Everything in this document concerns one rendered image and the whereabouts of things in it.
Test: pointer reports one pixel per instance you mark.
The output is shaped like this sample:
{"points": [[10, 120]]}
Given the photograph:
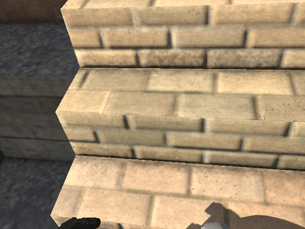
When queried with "robot left hand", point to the robot left hand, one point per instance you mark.
{"points": [[83, 223]]}

